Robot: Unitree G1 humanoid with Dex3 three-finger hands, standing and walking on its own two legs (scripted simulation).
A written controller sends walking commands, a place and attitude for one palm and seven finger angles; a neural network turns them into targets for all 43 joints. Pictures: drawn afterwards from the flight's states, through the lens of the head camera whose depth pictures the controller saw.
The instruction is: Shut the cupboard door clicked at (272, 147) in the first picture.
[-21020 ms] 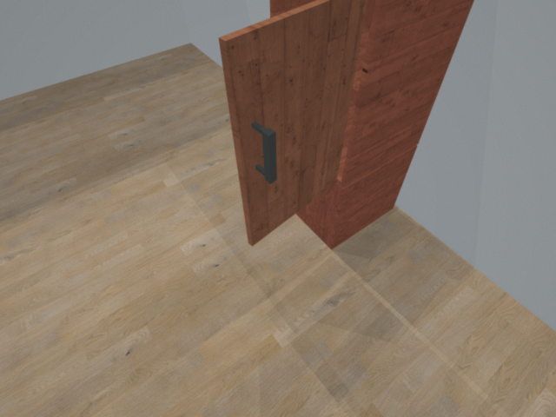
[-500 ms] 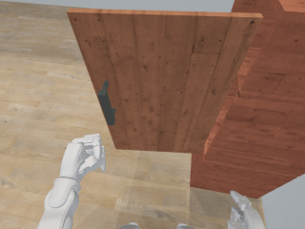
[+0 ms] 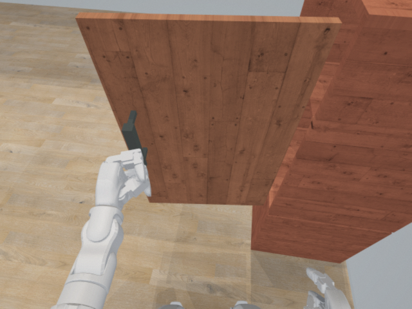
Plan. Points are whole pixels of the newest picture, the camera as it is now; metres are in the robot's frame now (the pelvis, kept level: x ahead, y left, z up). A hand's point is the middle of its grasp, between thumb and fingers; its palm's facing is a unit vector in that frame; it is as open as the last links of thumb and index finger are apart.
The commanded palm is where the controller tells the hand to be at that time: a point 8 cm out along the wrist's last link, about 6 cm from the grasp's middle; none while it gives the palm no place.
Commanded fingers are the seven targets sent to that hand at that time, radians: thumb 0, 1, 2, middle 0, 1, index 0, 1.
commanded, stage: bring the fist close to the handle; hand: left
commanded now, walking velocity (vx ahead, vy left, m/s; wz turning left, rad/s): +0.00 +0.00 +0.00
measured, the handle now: (137, 142) +0.44 +0.16 +0.06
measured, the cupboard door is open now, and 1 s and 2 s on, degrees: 97 91 74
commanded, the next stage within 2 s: push the door shut along its arc in 0.24 s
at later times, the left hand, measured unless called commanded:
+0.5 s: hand (145, 182) +0.34 +0.13 +0.06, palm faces -0.05 -1.00 -0.05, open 3.1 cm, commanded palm +0.34 +0.18 +0.06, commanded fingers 0.00 0.90 0.90 -1.30 -1.50 -1.30 -1.50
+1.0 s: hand (147, 157) +0.40 +0.13 +0.06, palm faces -0.17 -0.99 -0.04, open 3.2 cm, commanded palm +0.39 +0.17 +0.06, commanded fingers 0.00 0.90 0.90 -1.30 -1.50 -1.30 -1.50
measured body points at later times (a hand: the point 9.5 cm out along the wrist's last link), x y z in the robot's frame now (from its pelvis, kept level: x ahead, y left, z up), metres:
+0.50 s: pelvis -0.01 +0.00 +0.00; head +0.05 +0.00 +0.44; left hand +0.34 +0.18 +0.06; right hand +0.15 -0.24 -0.10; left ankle -0.01 +0.09 -0.68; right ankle +0.00 -0.08 -0.68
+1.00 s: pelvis -0.01 +0.01 +0.00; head +0.06 +0.01 +0.44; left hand +0.40 +0.18 +0.07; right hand +0.07 -0.26 -0.12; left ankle -0.01 +0.09 -0.68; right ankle +0.00 -0.08 -0.68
